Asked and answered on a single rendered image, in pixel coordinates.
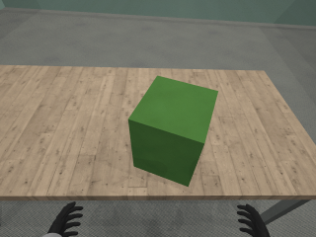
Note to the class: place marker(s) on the table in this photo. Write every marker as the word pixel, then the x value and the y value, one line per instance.
pixel 64 135

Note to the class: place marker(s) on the right robot hand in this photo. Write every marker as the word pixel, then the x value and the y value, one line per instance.
pixel 257 224

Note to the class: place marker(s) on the carton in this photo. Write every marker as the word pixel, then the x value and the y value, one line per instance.
pixel 168 128

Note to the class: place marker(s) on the left robot hand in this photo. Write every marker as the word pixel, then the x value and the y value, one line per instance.
pixel 59 225

